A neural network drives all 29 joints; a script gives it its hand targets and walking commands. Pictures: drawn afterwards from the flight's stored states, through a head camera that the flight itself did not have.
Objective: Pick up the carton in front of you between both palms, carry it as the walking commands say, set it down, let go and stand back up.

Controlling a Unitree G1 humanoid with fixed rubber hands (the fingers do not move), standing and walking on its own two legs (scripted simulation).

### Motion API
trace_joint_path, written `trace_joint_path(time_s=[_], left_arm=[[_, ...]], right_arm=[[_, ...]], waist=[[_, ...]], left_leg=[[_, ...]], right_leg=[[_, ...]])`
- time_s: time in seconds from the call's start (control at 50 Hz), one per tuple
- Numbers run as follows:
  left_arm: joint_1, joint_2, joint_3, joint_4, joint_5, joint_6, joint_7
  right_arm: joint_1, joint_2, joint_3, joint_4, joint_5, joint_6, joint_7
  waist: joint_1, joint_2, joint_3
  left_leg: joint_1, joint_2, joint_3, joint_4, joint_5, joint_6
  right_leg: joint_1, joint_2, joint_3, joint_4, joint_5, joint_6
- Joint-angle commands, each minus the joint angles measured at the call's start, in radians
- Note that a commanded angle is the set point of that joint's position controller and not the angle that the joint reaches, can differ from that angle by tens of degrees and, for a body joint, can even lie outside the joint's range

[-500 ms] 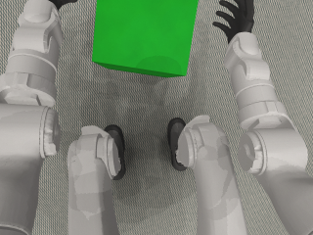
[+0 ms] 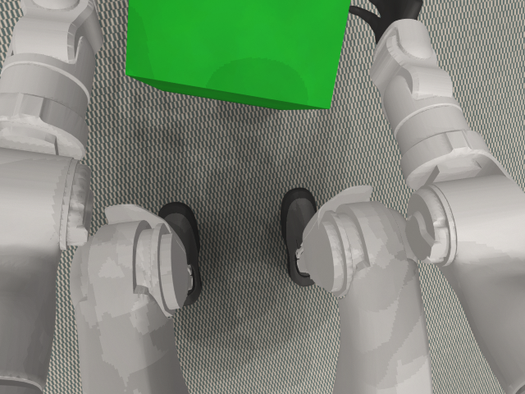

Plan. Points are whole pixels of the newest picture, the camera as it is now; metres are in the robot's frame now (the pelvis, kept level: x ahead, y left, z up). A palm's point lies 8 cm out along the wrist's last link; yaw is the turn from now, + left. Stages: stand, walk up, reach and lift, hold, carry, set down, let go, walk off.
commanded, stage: reach and lift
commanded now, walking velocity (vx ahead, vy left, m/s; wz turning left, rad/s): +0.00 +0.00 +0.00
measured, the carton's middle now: (236, 20) +0.53 +0.01 -0.24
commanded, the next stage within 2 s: none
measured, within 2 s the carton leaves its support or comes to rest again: leaves its support in 0.60 s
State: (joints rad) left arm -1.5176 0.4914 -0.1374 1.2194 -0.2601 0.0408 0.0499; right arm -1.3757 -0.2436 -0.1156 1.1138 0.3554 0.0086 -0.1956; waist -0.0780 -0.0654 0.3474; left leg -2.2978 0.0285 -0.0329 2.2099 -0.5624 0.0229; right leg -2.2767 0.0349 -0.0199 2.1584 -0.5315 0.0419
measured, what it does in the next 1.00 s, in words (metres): rises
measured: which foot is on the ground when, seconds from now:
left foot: down 0.00-1.00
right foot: down 0.00-1.00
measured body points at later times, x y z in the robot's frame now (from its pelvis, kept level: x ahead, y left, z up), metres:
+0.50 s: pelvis +0.00 +0.00 +0.00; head +0.36 +0.05 +0.25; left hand +0.57 +0.16 -0.17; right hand +0.54 -0.15 -0.17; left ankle +0.11 +0.12 -0.33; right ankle +0.13 -0.12 -0.33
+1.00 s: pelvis +0.00 -0.01 +0.07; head +0.26 +0.04 +0.43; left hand +0.52 +0.18 +0.00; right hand +0.50 -0.12 +0.00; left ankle +0.11 +0.12 -0.33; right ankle +0.13 -0.13 -0.33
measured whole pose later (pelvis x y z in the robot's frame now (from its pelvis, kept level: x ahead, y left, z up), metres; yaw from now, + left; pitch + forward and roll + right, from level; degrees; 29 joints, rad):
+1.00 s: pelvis +0.00 -0.01 +0.07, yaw +5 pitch +41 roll -3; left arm -1.23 0.14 0.34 0.96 0.20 0.33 0.03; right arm -1.05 0.06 -0.59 0.69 -0.18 0.33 -0.12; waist -0.05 0.01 -0.10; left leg -2.17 -0.06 -0.05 1.93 -0.48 -0.01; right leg -2.12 0.05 0.02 1.92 -0.52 0.07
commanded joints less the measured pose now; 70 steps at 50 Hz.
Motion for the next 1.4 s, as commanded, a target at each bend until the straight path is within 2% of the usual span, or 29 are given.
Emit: trace_joint_path(time_s=[0.0, 0.1, 0.2, 0.24, 0.28, 0.3, 0.36, 0.42, 0.48, 0.52, 0.58, 0.62, 0.68, 0.72, 0.78, 0.86, 0.92, 0.98, 1.02, 1.12, 1.22, 1.3, 1.38], left_arm=[[-0.279, 0.057, 0.03, -0.065, 0.019, -0.013, -0.005], [-0.273, 0.034, 0.042, -0.016, 0.035, -0.016, -0.01], [-0.318, -0.069, -0.011, -0.011, 0.024, -0.027, -0.01], [-0.334, -0.089, 0.003, -0.01, 0.046, -0.032, -0.004], [-0.35, -0.144, 0.0, -0.001, 0.063, -0.033, -0.01], [-0.418, -0.329, -0.063, -0.037, 0.047, -0.029, -0.036], [-0.483, -0.669, -0.076, -0.014, 0.086, -0.004, -0.117], [-0.446, -0.883, -0.027, -0.034, 0.137, 0.031, -0.186], [-0.423, -1.001, 0.007, -0.087, 0.167, 0.059, -0.211], [-0.43, -1.068, 0.004, -0.148, 0.16, 0.07, -0.215], [-0.477, -1.152, -0.051, -0.311, 0.124, 0.08, -0.214], [-0.507, -1.209, -0.102, -0.436, 0.088, 0.095, -0.21], [-0.502, -1.292, -0.152, -0.593, 0.074, 0.137, -0.198], [-0.439, -1.346, -0.152, -0.617, 0.093, 0.177, -0.195], [-0.328, -1.416, -0.118, -0.537, 0.138, 0.228, -0.207], [-0.223, -1.447, 0.042, -0.337, 0.25, 0.269, -0.24], [-0.191, -1.43, 0.158, -0.268, 0.331, 0.281, -0.257], [-0.173, -1.403, 0.236, -0.246, 0.387, 0.285, -0.265], [-0.165, -1.402, 0.252, -0.251, 0.406, 0.287, -0.266], [-0.15, -1.455, 0.185, -0.341, 0.385, 0.293, -0.274], [-0.108, -1.537, 0.047, -0.464, 0.317, 0.31, -0.28], [-0.045, -1.578, -0.036, -0.529, 0.276, 0.32, -0.279], [0.029, -1.6, -0.068, -0.549, 0.269, 0.321, -0.269]], right_arm=[[-0.114, -0.033, -0.042, -0.056, -0.042, -0.018, 0.001], [-0.142, -0.028, -0.078, -0.066, -0.104, -0.022, 0.007], [-0.211, 0.083, -0.029, -0.085, -0.085, -0.027, 0.019], [-0.223, 0.116, -0.038, -0.07, -0.097, -0.029, 0.021], [-0.226, 0.153, -0.059, -0.048, -0.128, -0.027, 0.022], [-0.309, 0.317, -0.012, -0.083, -0.123, -0.026, 0.048], [-0.449, 0.607, 0.005, -0.098, -0.167, 0.002, 0.138], [-0.525, 0.785, -0.002, -0.145, -0.208, 0.051, 0.216], [-0.577, 0.892, 0.014, -0.224, -0.198, 0.08, 0.256], [-0.607, 0.961, 0.046, -0.283, -0.17, 0.096, 0.275], [-0.598, 1.078, 0.12, -0.351, -0.119, 0.121, 0.286], [-0.581, 1.142, 0.172, -0.407, -0.092, 0.144, 0.285], [-0.553, 1.185, 0.225, -0.517, -0.105, 0.183, 0.284], [-0.58, 1.165, 0.251, -0.604, -0.135, 0.205, 0.287], [-0.571, 1.154, 0.234, -0.629, -0.207, 0.241, 0.291], [-0.466, 1.165, 0.089, -0.484, -0.358, 0.287, 0.306], [-0.433, 1.172, 0.019, -0.429, -0.425, 0.308, 0.321], [-0.427, 1.197, 0.008, -0.42, -0.442, 0.321, 0.342], [-0.417, 1.225, 0.022, -0.419, -0.442, 0.329, 0.355], [-0.358, 1.296, 0.085, -0.437, -0.42, 0.344, 0.376], [-0.279, 1.343, 0.185, -0.492, -0.374, 0.358, 0.383], [-0.196, 1.358, 0.248, -0.523, -0.349, 0.363, 0.383], [-0.116, 1.369, 0.28, -0.527, -0.342, 0.363, 0.386]], waist=[[-0.007, 0.21, -1.16], [-0.018, 0.173, -1.078], [0.006, 0.156, -1.083], [0.016, 0.152, -1.082], [-0.002, 0.162, -1.084], [0.004, 0.176, -1.098], [0.019, 0.196, -1.062], [0.029, 0.196, -1.024], [0.043, 0.191, -1.088], [0.045, 0.177, -1.186], [0.053, 0.173, -1.411], [0.05, 0.199, -1.6], [0.039, 0.249, -1.802], [0.031, 0.254, -1.823], [0.0, 0.23, -1.676], [-0.032, 0.205, -1.354], [-0.022, 0.181, -1.292], [0.012, 0.139, -1.322], [0.033, 0.112, -1.361], [0.05, 0.088, -1.49], [0.043, 0.112, -1.593], [0.031, 0.135, -1.592], [0.029, 0.144, -1.531]], left_leg=[[0.692, -0.017, -0.028, -0.187, 0.307, -0.012], [0.609, -0.024, -0.035, -0.213, 0.248, -0.008], [0.603, -0.034, -0.034, -0.23, 0.231, -0.003], [0.602, -0.039, -0.035, -0.234, 0.227, -0.003], [0.604, -0.046, -0.033, -0.236, 0.225, -0.004], [0.617, -0.057, -0.033, -0.235, 0.235, -0.001], [0.587, -0.079, -0.021, -0.224, 0.233, 0.005], [0.57, -0.104, 0.001, -0.212, 0.228, 0.014], [0.628, -0.115, 0.016, -0.199, 0.271, 0.018], [0.691, -0.119, 0.023, -0.184, 0.327, 0.019], [0.776, -0.128, 0.052, -0.178, 0.407, 0.013], [0.896, -0.134, 0.063, -0.18, 0.491, 0.005], [1.054, -0.148, 0.07, -0.2, 0.579, -0.008], [1.065, -0.159, 0.074, -0.231, 0.549, -0.015], [0.905, -0.172, 0.08, -0.309, 0.359, -0.023], [0.677, -0.178, 0.071, -0.423, 0.099, -0.019], [0.65, -0.186, 0.069, -0.488, 0.049, -0.011], [0.692, -0.186, 0.068, -0.536, 0.07, -0.002], [0.725, -0.186, 0.072, -0.563, 0.093, 0.002], [0.833, -0.186, 0.083, -0.617, 0.173, 0.001], [0.972, -0.189, 0.082, -0.668, 0.252, -0.013], [1.053, -0.192, 0.074, -0.714, 0.29, -0.027], [1.116, -0.195, 0.06, -0.773, 0.298, -0.034]], right_leg=[[0.455, 0.013, -0.046, -0.156, 0.292, 0.025], [0.457, 0.015, -0.05, -0.168, 0.25, 0.027], [0.503, 0.031, -0.042, -0.172, 0.252, 0.025], [0.519, 0.039, -0.04, -0.17, 0.256, 0.025], [0.537, 0.049, -0.044, -0.17, 0.259, 0.022], [0.528, 0.061, -0.04, -0.17, 0.264, 0.015], [0.486, 0.09, -0.044, -0.144, 0.254, 0.011], [0.445, 0.106, -0.057, -0.126, 0.225, 0.01], [0.423, 0.113, -0.078, -0.113, 0.237, 0.011], [0.443, 0.115, -0.089, -0.103, 0.277, 0.012], [0.564, 0.123, -0.093, -0.1, 0.365, 0.01], [0.604, 0.126, -0.099, -0.104, 0.422, 0.012], [0.59, 0.136, -0.111, -0.136, 0.443, 0.012], [0.577, 0.139, -0.113, -0.172, 0.4, 0.007], [0.574, 0.134, -0.112, -0.241, 0.266, -0.003], [0.503, 0.129, -0.099, -0.351, 0.076, -0.02], [0.514, 0.134, -0.09, -0.417, 0.043, -0.025], [0.549, 0.139, -0.082, -0.471, 0.051, -0.016], [0.584, 0.142, -0.08, -0.501, 0.062, -0.008], [0.703, 0.145, -0.073, -0.562, 0.121, 0.002], [0.819, 0.147, -0.064, -0.613, 0.191, 0.001], [0.892, 0.147, -0.051, -0.66, 0.23, -0.003], [0.945, 0.146, -0.036, -0.717, 0.236, -0.008]])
